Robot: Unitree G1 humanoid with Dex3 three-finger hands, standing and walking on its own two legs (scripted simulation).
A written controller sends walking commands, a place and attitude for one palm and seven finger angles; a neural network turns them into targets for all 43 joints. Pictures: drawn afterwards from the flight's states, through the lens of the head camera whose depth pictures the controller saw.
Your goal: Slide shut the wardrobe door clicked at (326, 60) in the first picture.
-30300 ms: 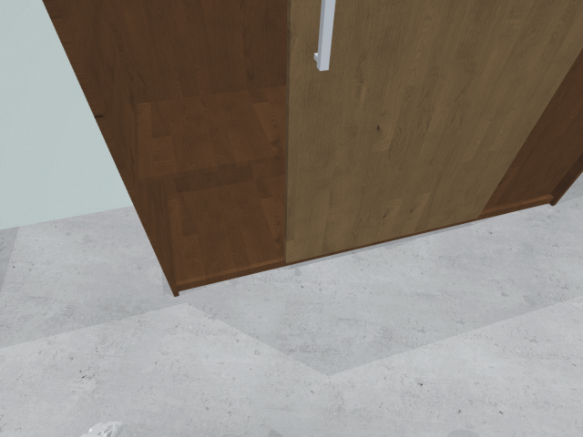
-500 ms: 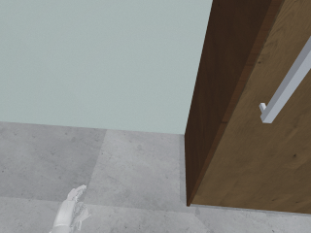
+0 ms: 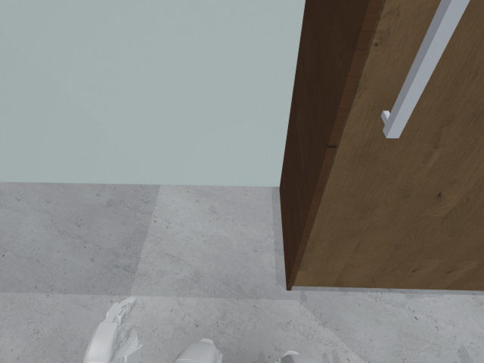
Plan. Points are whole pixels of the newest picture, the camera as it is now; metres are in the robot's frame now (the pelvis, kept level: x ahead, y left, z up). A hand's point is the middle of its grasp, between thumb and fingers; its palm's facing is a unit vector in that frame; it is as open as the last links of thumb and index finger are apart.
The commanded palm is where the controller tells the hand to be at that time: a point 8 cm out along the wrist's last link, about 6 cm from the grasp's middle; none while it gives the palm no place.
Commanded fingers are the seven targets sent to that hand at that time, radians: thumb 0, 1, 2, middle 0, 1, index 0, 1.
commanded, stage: step back with the hand held close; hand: right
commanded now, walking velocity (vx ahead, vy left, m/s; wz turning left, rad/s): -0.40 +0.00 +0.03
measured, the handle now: (425, 44) +0.50 -0.22 +0.29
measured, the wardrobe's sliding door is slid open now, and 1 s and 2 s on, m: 0.00 0.00 0.00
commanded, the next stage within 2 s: stop stepping back and stand still in 0.36 s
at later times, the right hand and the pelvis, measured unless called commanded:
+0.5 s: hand out of the picture +0.13 -0.26 +0.20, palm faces +0.26 +0.84 -0.48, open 7.4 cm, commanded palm +0.07 -0.30 +0.21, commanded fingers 0.00 -0.90 -0.90 0.20 0.30 0.20 0.30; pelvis -0.10 -0.02 +0.04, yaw +6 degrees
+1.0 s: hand out of the picture +0.04 -0.30 +0.20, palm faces +0.42 +0.83 -0.38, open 7.4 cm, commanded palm -0.03 -0.33 +0.21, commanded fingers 0.00 -0.90 -0.90 0.20 0.30 0.20 0.30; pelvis -0.19 -0.04 +0.03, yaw +4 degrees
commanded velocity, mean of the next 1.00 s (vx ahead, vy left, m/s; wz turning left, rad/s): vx -0.06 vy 0.02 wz -0.02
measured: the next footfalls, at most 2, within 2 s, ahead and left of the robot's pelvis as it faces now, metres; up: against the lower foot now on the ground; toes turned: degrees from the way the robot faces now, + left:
left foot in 0.12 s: -0.03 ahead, +0.13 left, +0.00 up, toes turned +0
right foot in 0.30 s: +0.03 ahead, -0.09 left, +0.00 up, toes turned +4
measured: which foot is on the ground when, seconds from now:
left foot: up 0.00-0.10, down 0.12-0.36, up 0.38-0.64, down 0.66-1.00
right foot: down 0.00-0.16, up 0.18-0.28, down 0.30-0.64, up 0.66-0.84, down 0.86-1.00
